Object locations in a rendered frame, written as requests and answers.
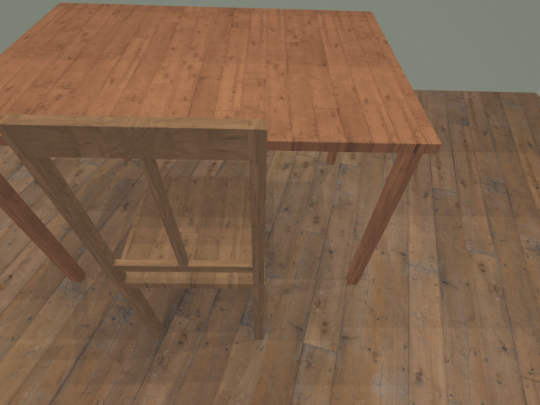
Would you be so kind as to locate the table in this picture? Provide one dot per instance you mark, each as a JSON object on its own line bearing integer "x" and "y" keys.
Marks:
{"x": 325, "y": 80}

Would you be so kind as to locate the chair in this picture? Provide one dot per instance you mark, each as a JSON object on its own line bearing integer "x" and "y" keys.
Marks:
{"x": 189, "y": 232}

